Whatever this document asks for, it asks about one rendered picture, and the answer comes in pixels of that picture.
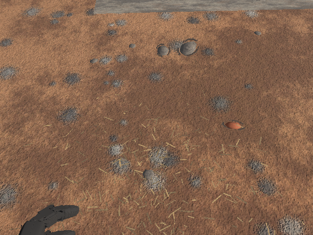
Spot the left robot hand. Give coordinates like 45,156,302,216
19,205,79,235

